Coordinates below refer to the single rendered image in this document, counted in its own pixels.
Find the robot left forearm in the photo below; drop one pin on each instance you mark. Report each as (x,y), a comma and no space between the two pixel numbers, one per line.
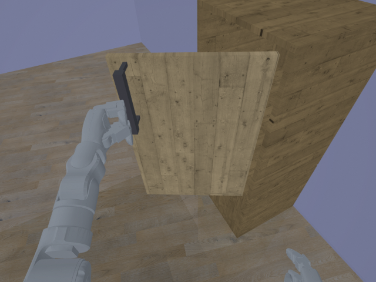
(69,229)

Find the robot right hand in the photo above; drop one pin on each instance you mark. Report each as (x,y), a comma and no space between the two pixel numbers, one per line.
(303,265)

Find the robot left hand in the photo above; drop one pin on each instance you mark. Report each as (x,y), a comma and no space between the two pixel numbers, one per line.
(96,127)

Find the handle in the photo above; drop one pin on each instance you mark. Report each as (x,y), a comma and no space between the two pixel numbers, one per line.
(124,94)

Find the cupboard door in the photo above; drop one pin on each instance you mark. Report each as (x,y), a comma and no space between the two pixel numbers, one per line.
(200,117)

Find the robot left upper arm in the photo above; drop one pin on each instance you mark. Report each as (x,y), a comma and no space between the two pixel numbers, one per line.
(61,270)

